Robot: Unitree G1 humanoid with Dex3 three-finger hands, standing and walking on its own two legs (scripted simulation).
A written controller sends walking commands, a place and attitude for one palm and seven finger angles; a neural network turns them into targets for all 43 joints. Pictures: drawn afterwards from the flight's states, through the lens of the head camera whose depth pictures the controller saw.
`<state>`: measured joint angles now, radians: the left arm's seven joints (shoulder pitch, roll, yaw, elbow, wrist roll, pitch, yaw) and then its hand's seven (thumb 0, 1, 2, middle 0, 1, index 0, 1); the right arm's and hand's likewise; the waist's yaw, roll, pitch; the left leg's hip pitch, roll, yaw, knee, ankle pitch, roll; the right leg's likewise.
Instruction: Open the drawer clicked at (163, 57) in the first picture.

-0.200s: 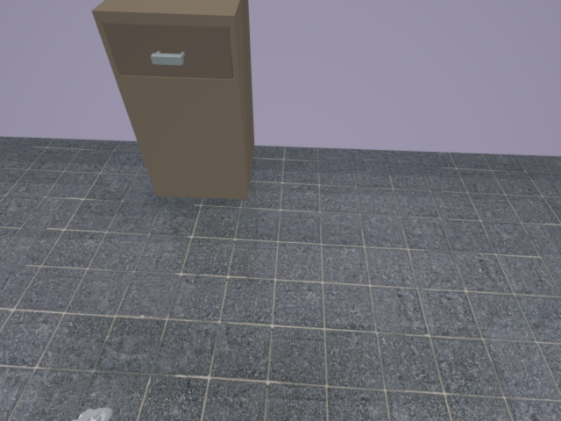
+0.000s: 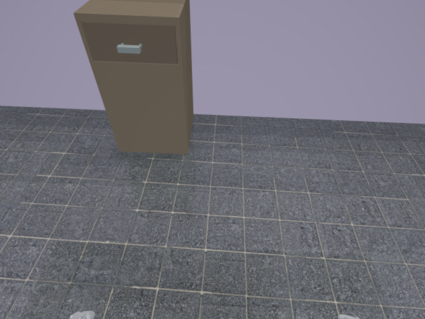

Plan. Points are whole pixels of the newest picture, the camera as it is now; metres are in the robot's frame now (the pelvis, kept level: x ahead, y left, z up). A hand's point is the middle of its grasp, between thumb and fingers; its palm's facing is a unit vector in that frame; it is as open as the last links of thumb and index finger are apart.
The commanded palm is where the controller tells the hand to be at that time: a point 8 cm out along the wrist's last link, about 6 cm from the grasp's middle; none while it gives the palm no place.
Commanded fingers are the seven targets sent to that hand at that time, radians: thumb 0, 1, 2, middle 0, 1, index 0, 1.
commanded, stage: stand and wait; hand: left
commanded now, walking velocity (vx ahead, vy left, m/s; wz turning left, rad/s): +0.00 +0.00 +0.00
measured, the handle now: (130, 47) +1.23 +0.46 -0.04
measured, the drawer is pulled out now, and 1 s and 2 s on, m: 0.00 0.00 0.00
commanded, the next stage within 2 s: look at it before walking up in 0.62 s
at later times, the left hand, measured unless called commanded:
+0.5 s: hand out of the picture +0.06 +0.24 -0.15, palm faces -0.03 -0.94 -0.34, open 7.4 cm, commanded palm none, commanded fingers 0.00 0.90 0.90 -0.20 -0.30 -0.20 -0.30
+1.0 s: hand out of the picture +0.06 +0.23 -0.15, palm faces -0.04 -0.95 -0.32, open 7.4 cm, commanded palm none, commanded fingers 0.00 0.90 0.90 -0.20 -0.30 -0.20 -0.30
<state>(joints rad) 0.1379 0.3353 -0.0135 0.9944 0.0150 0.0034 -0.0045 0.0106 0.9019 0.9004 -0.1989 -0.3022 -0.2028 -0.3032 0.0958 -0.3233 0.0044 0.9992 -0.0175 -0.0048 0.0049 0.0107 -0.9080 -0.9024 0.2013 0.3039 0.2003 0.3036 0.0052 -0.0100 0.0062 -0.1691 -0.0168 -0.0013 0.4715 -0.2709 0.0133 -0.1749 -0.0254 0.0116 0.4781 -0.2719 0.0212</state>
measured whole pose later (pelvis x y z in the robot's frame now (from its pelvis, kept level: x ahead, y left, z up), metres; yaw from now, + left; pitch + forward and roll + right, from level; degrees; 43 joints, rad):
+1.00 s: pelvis -0.02 -0.01 +0.01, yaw +0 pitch -2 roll +0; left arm 0.15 0.34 -0.01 1.09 0.02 0.00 -0.01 0.01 0.90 0.90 -0.20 -0.30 -0.20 -0.30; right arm 0.12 -0.34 0.00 1.12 -0.01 0.00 0.01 0.01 -0.91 -0.90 0.20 0.30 0.20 0.30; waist 0.00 -0.01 0.03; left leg -0.14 0.00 0.00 0.38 -0.20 -0.01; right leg -0.15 -0.01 0.01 0.38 -0.20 0.01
